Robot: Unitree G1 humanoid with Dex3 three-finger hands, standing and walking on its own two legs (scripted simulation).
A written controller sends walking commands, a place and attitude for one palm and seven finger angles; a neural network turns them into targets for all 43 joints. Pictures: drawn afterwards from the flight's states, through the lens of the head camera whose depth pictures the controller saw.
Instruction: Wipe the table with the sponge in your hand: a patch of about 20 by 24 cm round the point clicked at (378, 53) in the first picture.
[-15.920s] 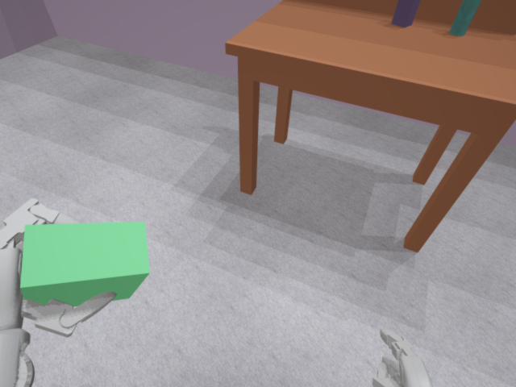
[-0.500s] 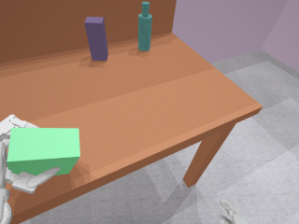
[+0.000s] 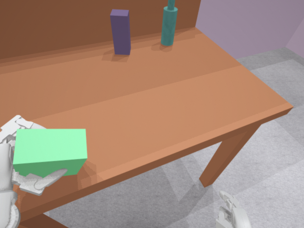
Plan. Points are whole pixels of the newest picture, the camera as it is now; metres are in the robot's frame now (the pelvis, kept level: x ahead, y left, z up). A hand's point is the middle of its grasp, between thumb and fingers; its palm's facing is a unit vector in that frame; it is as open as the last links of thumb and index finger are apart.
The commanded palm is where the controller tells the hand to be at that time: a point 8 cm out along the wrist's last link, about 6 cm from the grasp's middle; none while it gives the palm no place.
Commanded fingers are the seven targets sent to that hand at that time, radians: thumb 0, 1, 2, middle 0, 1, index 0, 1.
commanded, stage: look again from close up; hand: left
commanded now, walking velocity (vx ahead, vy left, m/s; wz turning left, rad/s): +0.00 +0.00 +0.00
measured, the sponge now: (61, 154) +0.23 +0.22 +0.12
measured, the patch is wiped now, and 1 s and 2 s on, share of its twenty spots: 0.00 0.00 0.00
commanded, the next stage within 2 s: shuffle to correct the standing spot in 0.38 s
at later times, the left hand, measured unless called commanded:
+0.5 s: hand (47, 149) +0.22 +0.24 +0.15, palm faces +0.37 -0.85 -0.38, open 10.4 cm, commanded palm +0.16 +0.27 +0.18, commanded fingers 0.00 0.10 1.30 -1.20 -1.60 -1.20 -1.60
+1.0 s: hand (84, 133) +0.26 +0.18 +0.15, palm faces +0.35 -0.87 -0.35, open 10.4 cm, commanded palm +0.20 +0.22 +0.18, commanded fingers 0.00 0.10 1.30 -1.20 -1.60 -1.20 -1.60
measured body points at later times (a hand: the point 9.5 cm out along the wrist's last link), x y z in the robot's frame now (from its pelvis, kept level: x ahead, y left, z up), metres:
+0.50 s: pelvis +0.00 -0.01 +0.00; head +0.03 +0.01 +0.45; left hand +0.20 +0.28 +0.17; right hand +0.17 -0.24 -0.08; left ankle +0.03 +0.11 -0.74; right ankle +0.01 -0.14 -0.74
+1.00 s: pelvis +0.04 -0.06 -0.01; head +0.06 -0.04 +0.44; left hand +0.24 +0.22 +0.17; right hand +0.21 -0.29 -0.09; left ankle +0.03 +0.10 -0.73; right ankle +0.01 -0.14 -0.74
